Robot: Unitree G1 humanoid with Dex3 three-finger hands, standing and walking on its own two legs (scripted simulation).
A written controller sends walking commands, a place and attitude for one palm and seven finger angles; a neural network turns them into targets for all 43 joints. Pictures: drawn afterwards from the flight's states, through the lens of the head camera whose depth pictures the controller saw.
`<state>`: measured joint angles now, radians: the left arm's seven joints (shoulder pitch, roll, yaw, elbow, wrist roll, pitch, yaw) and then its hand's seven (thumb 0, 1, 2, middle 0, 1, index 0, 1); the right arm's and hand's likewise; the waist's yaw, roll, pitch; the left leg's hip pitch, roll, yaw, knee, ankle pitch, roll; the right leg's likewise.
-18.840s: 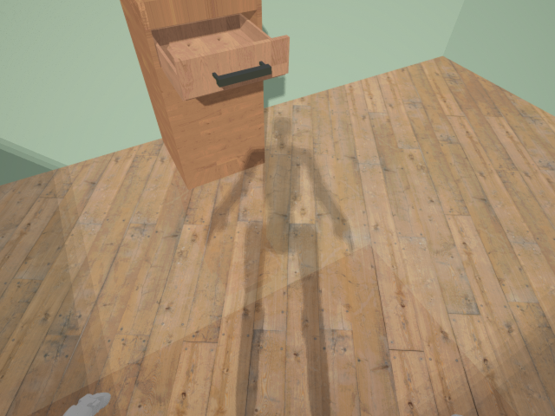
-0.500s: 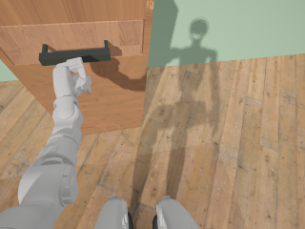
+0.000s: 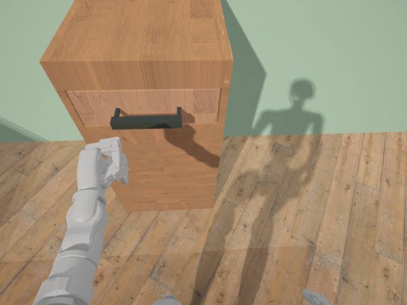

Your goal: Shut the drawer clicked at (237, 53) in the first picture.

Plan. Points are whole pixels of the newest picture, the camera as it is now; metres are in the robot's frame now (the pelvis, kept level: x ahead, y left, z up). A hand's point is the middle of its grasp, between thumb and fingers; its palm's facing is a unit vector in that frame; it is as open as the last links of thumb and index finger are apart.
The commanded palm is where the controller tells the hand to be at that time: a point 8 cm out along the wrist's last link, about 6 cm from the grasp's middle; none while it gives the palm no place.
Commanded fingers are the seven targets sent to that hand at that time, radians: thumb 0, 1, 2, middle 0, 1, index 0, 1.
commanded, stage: draw the hand back to the body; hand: left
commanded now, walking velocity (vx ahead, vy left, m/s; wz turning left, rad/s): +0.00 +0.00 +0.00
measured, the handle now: (147, 116) +0.58 +0.16 -0.02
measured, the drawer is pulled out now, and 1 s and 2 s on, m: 0.00 0.00 0.00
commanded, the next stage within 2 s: step back with the hand held close in 1.00 s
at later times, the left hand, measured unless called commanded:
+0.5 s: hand (54, 205) +0.25 +0.22 +0.15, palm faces +0.22 -0.94 -0.26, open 3.3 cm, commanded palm +0.20 +0.26 +0.17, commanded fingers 0.00 0.90 0.90 -1.40 -1.60 -1.40 -1.60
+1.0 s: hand out of the picture +0.17 +0.26 +0.21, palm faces +0.40 -0.84 -0.37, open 3.2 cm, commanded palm +0.12 +0.29 +0.23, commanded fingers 0.00 0.90 0.90 -1.40 -1.60 -1.40 -1.60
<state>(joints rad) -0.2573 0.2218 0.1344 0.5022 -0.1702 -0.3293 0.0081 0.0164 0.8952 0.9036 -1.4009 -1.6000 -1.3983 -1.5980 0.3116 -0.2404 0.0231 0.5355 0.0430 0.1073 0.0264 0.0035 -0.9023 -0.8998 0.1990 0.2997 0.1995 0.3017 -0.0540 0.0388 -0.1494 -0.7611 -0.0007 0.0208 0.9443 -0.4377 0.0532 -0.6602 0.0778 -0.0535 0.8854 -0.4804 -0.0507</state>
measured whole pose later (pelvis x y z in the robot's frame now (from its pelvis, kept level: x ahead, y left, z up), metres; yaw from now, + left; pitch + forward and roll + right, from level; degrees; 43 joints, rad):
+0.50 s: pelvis +0.00 +0.01 +0.05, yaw +0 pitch -1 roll -1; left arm 0.22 0.31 0.09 -0.09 -0.10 -0.06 0.08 0.02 0.89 0.90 -1.40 -1.60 -1.40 -1.60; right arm 0.17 -0.23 0.07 0.53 0.05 0.05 -0.08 0.01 -0.90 -0.90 0.20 0.30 0.20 0.30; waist 0.03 0.06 -0.02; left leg -0.24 -0.04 0.04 0.52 -0.26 0.07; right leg -0.14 0.05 -0.01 0.46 -0.30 -0.03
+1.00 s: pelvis +0.00 +0.01 +0.05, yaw +1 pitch -5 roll -1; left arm 0.54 0.34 0.28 -0.46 -0.09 -0.08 0.09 0.01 0.89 0.90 -1.41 -1.60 -1.40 -1.60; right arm 0.20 -0.24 0.04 0.59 0.02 -0.04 -0.05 0.01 -0.90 -0.90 0.20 0.30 0.20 0.30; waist 0.07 0.08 0.01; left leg -0.13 -0.04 0.03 0.44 -0.23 0.07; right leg -0.03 0.04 -0.02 0.38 -0.26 -0.03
